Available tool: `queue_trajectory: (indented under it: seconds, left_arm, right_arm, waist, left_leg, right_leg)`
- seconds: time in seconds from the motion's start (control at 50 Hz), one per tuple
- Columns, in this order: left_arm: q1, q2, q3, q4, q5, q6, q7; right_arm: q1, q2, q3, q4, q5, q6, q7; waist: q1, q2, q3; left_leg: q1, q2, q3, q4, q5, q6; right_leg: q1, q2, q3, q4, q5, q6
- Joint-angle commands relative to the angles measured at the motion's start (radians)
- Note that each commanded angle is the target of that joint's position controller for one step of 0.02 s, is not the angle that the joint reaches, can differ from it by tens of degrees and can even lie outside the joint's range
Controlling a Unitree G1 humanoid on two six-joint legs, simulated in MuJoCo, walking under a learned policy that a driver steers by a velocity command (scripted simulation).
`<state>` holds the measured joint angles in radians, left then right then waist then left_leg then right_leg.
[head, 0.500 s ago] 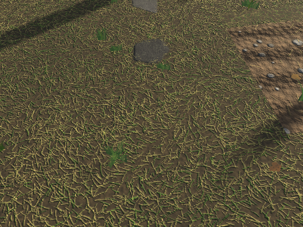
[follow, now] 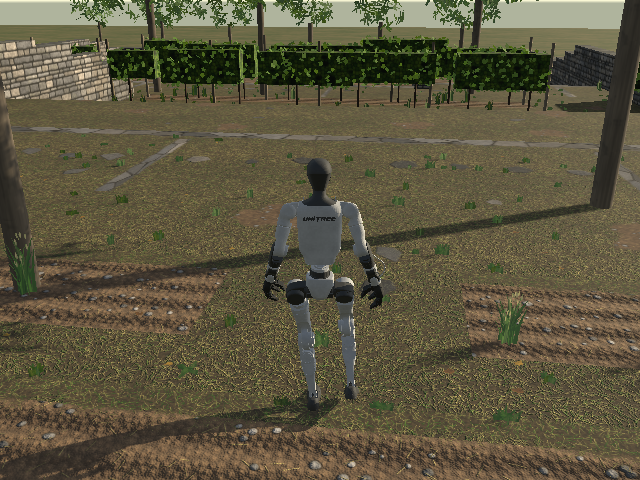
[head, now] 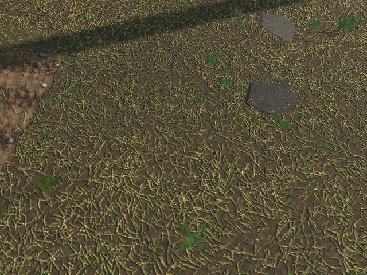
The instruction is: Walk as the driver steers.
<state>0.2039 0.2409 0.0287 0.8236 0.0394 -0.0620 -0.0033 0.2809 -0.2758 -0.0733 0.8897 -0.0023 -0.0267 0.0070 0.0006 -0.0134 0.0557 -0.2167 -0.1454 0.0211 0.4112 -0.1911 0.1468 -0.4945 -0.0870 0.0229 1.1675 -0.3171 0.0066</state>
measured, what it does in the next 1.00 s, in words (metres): walks ahead: right foot, then left foot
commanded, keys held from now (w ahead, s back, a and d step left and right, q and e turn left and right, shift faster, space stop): w+q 0.12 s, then w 0.42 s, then w+e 0.30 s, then no key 0.16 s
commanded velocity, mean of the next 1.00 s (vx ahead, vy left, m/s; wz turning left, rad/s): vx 0.48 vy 0.00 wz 0.07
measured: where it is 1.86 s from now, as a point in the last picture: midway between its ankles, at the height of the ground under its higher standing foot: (186, 238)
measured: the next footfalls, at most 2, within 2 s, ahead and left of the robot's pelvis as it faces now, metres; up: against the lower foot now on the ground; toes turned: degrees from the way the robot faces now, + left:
right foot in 0.34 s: +0.38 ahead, -0.12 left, +0.00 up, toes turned +8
left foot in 0.84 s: +0.61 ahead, +0.12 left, +0.00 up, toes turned +3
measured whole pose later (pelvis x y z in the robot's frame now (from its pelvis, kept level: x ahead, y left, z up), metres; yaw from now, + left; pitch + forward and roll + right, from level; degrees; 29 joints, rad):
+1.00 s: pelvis +0.53 +0.03 +0.00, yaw +0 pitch +1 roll -1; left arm 0.31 0.27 0.07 0.91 0.02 -0.03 0.00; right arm 0.18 -0.23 -0.02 0.82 -0.02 -0.08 -0.01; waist 0.02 -0.03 0.05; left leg -0.27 0.00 0.08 0.43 -0.16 0.05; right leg -0.41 0.03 0.03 1.06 -0.41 -0.04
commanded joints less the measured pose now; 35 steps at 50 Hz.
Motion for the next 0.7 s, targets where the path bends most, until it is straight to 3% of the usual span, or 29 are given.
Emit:
queue_trajectory:
  seconds: [0.02,0.12,0.22,0.24,0.28,0.3,0.32,0.34,0.36,0.38,0.4,0.42,0.44,0.48,0.52,0.58,0.66,0.7]
  left_arm:
    - [0.057,0.082,0.018,-0.049,0.011,0.027,-0.008]
    - [-0.153,0.083,0.012,-0.126,0.002,0.030,-0.014]
    - [-0.271,0.079,-0.001,-0.167,-0.007,0.012,-0.024]
    - [-0.273,0.085,0.000,-0.172,-0.007,0.008,-0.025]
    - [-0.195,0.113,0.009,-0.154,-0.008,-0.001,-0.021]
    - [-0.112,0.136,0.020,-0.128,-0.009,-0.005,-0.015]
    - [0.026,0.154,0.031,-0.083,-0.010,-0.014,-0.005]
    - [0.173,0.197,0.045,-0.056,0.004,-0.024,0.010]
    - [0.269,0.311,0.073,-0.051,0.025,-0.022,0.017]
    - [0.229,0.274,0.073,-0.032,-0.002,-0.004,0.004]
    - [0.126,0.194,0.056,-0.052,-0.017,0.001,-0.001]
    - [0.064,0.132,0.041,-0.059,-0.019,-0.003,-0.006]
    - [0.048,0.109,0.033,-0.049,-0.014,-0.007,-0.005]
    - [0.071,0.095,0.026,-0.015,-0.019,-0.022,-0.002]
    - [0.113,0.107,0.030,0.013,-0.028,-0.038,-0.008]
    - [0.161,0.112,0.031,0.047,-0.036,-0.039,-0.010]
    - [0.222,0.128,0.037,0.081,-0.039,-0.030,-0.007]
    - [0.253,0.140,0.042,0.093,-0.036,-0.027,-0.005]
  right_arm:
    - [0.029,-0.133,-0.027,-0.049,0.006,-0.034,-0.003]
    - [0.128,-0.143,-0.031,-0.040,0.003,-0.028,-0.003]
    - [0.200,-0.130,-0.022,-0.021,-0.009,-0.031,-0.014]
    - [0.200,-0.134,-0.021,-0.020,-0.011,-0.033,-0.019]
    - [0.158,-0.155,-0.022,-0.026,-0.015,-0.039,-0.026]
    - [0.138,-0.168,-0.024,-0.027,-0.017,-0.043,-0.026]
    - [0.123,-0.172,-0.024,-0.025,-0.017,-0.045,-0.021]
    - [0.126,-0.141,-0.013,-0.035,-0.014,-0.050,-0.015]
    - [0.248,-0.045,0.007,-0.056,0.021,-0.052,-0.009]
    - [0.266,-0.094,0.002,-0.038,0.000,-0.049,-0.010]
    - [0.187,-0.117,-0.002,-0.040,-0.019,-0.043,-0.011]
    - [0.109,-0.108,0.003,-0.054,-0.024,-0.044,-0.002]
    - [0.078,-0.093,0.006,-0.064,-0.024,-0.041,0.005]
    - [0.092,-0.072,0.013,-0.058,-0.039,-0.022,0.017]
    - [0.083,-0.059,0.018,-0.060,-0.041,-0.013,0.023]
    - [-0.055,-0.045,0.029,-0.107,-0.045,-0.012,0.028]
    - [-0.216,-0.010,0.053,-0.157,-0.034,-0.019,0.032]
    - [-0.264,-0.015,0.056,-0.169,-0.028,-0.022,0.028]
  waist:
    - [0.031,0.022,-0.032]
    - [-0.049,0.072,-0.010]
    - [-0.104,0.084,-0.011]
    - [-0.099,0.088,-0.009]
    - [-0.048,0.097,-0.017]
    - [-0.009,0.100,-0.048]
    - [0.058,0.068,-0.114]
    - [0.120,0.018,-0.215]
    - [0.088,-0.196,-0.360]
    - [0.062,-0.215,-0.344]
    - [0.031,-0.083,-0.164]
    - [0.028,-0.006,-0.082]
    - [0.011,-0.022,-0.040]
    - [-0.016,-0.072,-0.034]
    - [-0.024,-0.073,-0.042]
    - [-0.006,-0.063,-0.003]
    - [0.032,-0.061,0.013]
    - [0.048,-0.060,0.005]
  left_leg:
    - [0.026,0.252,-0.266,-0.202,0.366,0.147]
    - [0.097,0.220,-0.284,-0.191,0.357,0.092]
    - [0.230,0.256,-0.292,-0.153,0.458,0.069]
    - [0.248,0.274,-0.303,-0.142,0.482,0.062]
    - [0.250,0.297,-0.305,-0.098,0.582,0.032]
    - [0.249,0.290,-0.294,-0.021,0.710,0.016]
    - [0.235,0.249,-0.255,0.140,0.765,-0.001]
    - [0.112,0.201,-0.221,0.366,0.586,-0.018]
    - [-0.174,0.051,-0.125,0.725,0.076,-0.066]
    - [-0.327,0.012,-0.138,0.848,-0.319,-0.061]
    - [-0.379,0.081,-0.158,0.886,-0.238,-0.057]
    - [-0.371,0.118,-0.151,0.834,-0.166,-0.057]
    - [-0.353,0.147,-0.137,0.780,-0.139,-0.059]
    - [-0.295,0.168,-0.115,0.721,-0.115,-0.077]
    - [-0.313,0.179,-0.088,0.689,-0.092,-0.092]
    - [-0.406,0.227,-0.032,0.565,0.001,-0.126]
    - [-0.358,0.209,0.011,0.307,0.124,-0.165]
    - [-0.320,0.188,0.020,0.233,0.151,-0.170]
  right_leg:
    - [-0.077,-0.018,-0.020,-0.091,0.060,0.041]
    - [-0.164,0.000,-0.031,-0.341,0.243,0.061]
    - [-0.144,0.038,-0.050,-0.534,0.318,0.019]
    - [-0.118,0.044,-0.045,-0.566,0.308,0.003]
    - [0.010,0.066,-0.039,-0.628,0.247,-0.038]
    - [0.115,0.096,-0.048,-0.644,0.193,-0.058]
    - [0.273,0.117,-0.063,-0.704,0.197,-0.080]
    - [0.497,0.001,0.053,-0.719,0.140,-0.119]
    - [0.774,-0.278,0.497,-0.761,0.021,-0.242]
    - [0.741,-0.333,0.760,-0.901,-0.046,-0.290]
    - [0.587,-0.296,0.621,-0.911,-0.136,-0.277]
    - [0.468,-0.243,0.481,-0.934,-0.086,-0.253]
    - [0.401,-0.192,0.374,-0.958,0.011,-0.223]
    - [0.339,-0.134,0.248,-0.984,0.176,-0.198]
    - [0.347,-0.126,0.195,-1.000,0.293,-0.212]
    - [0.361,-0.102,0.152,-1.045,0.332,-0.229]
    - [0.356,-0.056,0.110,-1.027,0.414,-0.212]
    - [0.380,-0.061,0.119,-0.992,0.468,-0.206]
